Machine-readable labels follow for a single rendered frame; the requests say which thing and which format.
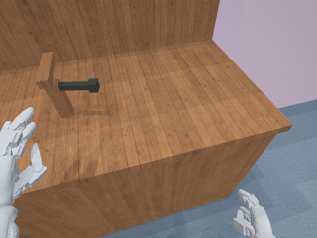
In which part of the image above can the robot left hand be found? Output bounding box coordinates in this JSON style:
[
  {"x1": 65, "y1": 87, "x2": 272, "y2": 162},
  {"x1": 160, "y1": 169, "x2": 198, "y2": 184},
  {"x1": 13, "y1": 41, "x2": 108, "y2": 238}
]
[{"x1": 0, "y1": 107, "x2": 47, "y2": 206}]

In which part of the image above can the tap lever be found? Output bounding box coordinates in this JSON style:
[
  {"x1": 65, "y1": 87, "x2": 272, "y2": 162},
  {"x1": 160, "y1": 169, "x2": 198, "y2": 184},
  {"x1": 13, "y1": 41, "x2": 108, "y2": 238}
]
[{"x1": 58, "y1": 78, "x2": 100, "y2": 93}]

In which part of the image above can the robot right hand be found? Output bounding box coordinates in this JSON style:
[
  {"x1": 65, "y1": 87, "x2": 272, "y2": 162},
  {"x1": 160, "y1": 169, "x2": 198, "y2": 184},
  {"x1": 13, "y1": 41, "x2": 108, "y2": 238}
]
[{"x1": 233, "y1": 189, "x2": 273, "y2": 238}]

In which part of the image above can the counter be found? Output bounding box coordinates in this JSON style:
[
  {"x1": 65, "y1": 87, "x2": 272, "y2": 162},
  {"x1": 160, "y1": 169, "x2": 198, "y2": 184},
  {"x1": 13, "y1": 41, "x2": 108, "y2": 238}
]
[{"x1": 0, "y1": 0, "x2": 293, "y2": 238}]

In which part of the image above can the left robot forearm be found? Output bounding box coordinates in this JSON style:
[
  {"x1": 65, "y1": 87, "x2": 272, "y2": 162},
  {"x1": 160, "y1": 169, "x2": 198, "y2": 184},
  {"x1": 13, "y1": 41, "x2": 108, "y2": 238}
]
[{"x1": 0, "y1": 205, "x2": 20, "y2": 238}]

